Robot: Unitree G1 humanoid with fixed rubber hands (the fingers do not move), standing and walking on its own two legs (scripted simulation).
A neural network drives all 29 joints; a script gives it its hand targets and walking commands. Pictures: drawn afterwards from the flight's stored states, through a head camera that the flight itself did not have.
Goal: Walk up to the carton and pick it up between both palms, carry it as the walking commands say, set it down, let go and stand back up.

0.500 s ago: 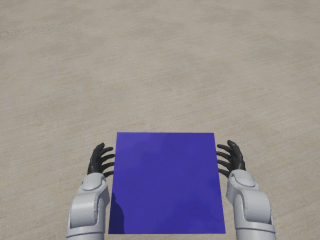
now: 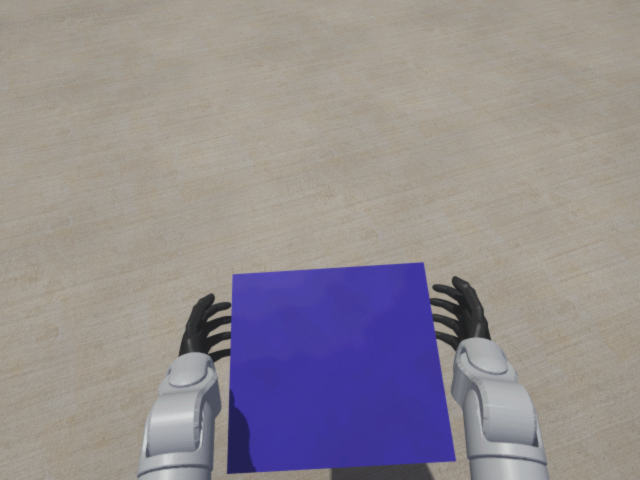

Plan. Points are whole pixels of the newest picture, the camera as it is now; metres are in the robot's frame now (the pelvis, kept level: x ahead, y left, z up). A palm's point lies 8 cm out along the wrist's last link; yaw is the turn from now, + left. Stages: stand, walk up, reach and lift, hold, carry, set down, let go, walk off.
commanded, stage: carry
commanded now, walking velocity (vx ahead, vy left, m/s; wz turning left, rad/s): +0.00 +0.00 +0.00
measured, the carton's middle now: (333, 364) +0.31 -0.01 -0.10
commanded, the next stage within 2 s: none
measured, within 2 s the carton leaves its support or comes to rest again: neither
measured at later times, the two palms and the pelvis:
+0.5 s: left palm (226, 195) +0.55 +0.15 +0.01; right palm (429, 191) +0.55 -0.18 +0.01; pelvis +0.26 +0.00 -0.01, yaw -2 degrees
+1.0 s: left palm (212, 78) +0.78 +0.19 +0.09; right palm (390, 83) +0.78 -0.14 +0.07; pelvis +0.51 +0.02 -0.01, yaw +1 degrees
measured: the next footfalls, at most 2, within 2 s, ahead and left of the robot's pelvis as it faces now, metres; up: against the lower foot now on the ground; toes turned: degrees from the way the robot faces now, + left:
left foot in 0.22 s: +0.18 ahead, +0.09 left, +0.00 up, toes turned -2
right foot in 0.44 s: +0.30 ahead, -0.10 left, +0.00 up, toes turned +0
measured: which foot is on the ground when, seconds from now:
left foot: up 0.00-0.20, down 0.22-0.50, up 0.52-0.70, down 0.72-0.98, up 1.00-1.00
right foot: down 0.00-0.24, up 0.26-0.42, down 0.44-0.76, up 0.78-0.92, down 0.94-1.00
